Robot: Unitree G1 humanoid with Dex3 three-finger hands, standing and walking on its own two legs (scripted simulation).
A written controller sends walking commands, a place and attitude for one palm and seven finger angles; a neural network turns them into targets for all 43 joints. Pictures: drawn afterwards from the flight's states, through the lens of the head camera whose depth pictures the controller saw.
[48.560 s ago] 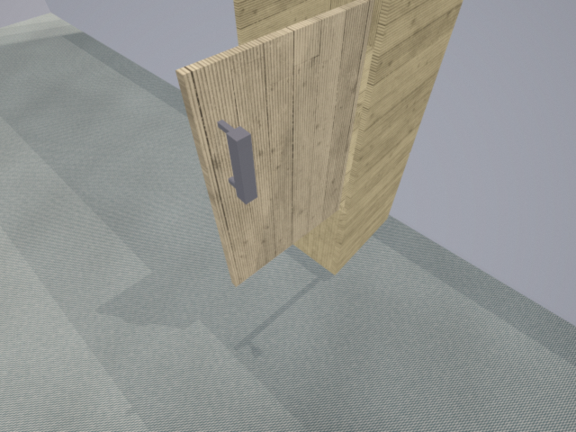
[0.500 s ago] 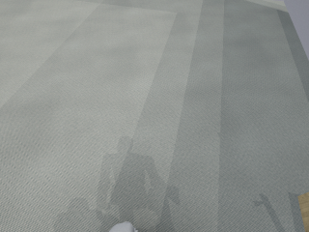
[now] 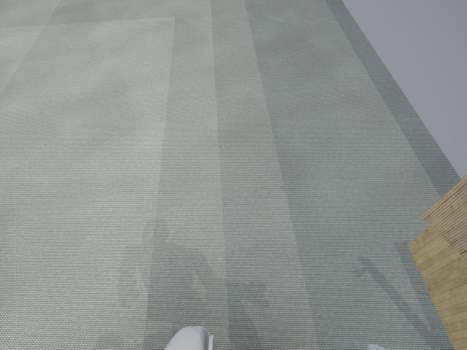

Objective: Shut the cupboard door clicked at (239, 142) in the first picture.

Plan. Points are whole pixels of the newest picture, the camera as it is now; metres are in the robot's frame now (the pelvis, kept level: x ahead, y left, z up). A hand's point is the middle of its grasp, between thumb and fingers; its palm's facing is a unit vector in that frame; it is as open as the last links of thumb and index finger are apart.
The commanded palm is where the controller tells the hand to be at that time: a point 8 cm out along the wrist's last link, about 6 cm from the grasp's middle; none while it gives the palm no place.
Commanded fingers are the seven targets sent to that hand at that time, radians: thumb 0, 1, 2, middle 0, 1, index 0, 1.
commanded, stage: turn to face it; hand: left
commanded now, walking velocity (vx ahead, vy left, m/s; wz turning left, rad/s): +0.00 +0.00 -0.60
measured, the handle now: out of the picture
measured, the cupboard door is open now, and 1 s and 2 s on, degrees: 24 24 24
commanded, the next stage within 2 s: take the last steps up to it in 1.56 s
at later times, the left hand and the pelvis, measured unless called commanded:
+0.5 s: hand (152, 297) +0.22 +0.20 -0.15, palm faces -0.32 -0.92 -0.23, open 7.4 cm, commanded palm none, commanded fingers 0.00 0.90 0.90 -0.20 -0.30 -0.20 -0.30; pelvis +0.04 +0.04 +0.01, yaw -19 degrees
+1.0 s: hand (173, 279) +0.26 +0.17 -0.17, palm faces -0.54 -0.81 -0.21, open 7.4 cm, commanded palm none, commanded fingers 0.00 0.90 0.90 -0.20 -0.30 -0.20 -0.30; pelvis +0.08 +0.04 +0.00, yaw -36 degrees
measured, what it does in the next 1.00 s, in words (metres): steps on the spot, turning right: left foot, then right foot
